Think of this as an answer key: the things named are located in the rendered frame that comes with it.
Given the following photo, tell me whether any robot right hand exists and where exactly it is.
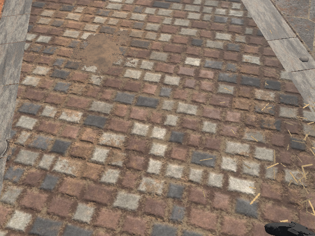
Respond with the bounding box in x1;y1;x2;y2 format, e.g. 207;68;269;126
264;221;315;236

